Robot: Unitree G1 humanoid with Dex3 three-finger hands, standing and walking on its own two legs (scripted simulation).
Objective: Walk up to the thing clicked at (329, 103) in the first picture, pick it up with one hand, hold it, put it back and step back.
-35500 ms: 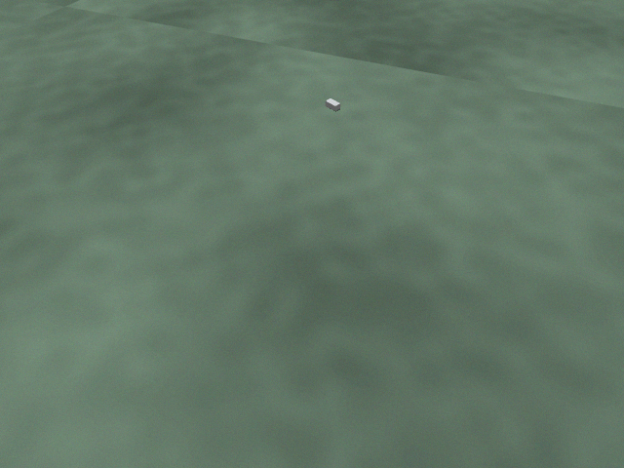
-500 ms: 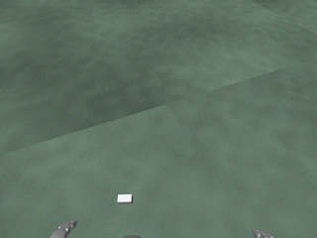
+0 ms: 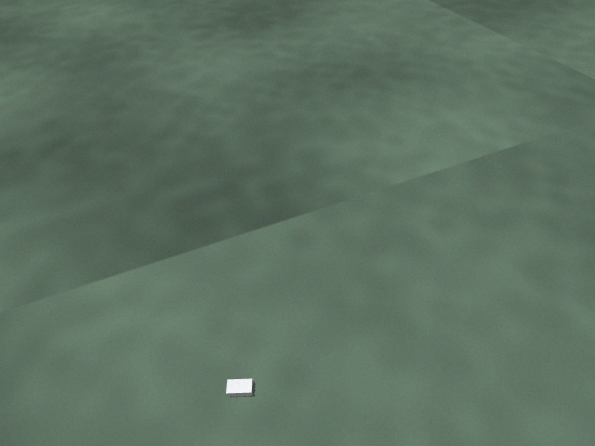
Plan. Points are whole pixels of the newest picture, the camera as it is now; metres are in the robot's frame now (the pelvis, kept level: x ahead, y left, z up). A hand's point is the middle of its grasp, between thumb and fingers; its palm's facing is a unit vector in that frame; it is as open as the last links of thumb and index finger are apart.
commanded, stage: stand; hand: left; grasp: from above
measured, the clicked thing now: (240, 387) +0.43 +0.23 -0.76
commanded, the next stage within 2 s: step back in 1.70 s
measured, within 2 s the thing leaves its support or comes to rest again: neither
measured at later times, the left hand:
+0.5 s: hand out of the picture +0.07 +0.23 -0.16, palm faces +0.01 -0.95 -0.33, open 7.4 cm
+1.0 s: hand out of the picture +0.09 +0.24 -0.16, palm faces +0.00 -0.94 -0.33, open 7.4 cm
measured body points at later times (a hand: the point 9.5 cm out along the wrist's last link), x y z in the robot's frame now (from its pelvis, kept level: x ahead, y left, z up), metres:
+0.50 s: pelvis +0.01 -0.01 +0.00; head +0.01 -0.01 +0.45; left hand +0.07 +0.28 -0.13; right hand +0.06 -0.29 -0.14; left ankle +0.03 +0.11 -0.74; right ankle -0.01 -0.14 -0.74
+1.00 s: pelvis +0.01 -0.01 +0.00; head +0.02 -0.01 +0.45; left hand +0.09 +0.28 -0.13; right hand +0.08 -0.30 -0.13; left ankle +0.03 +0.11 -0.74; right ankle -0.01 -0.14 -0.74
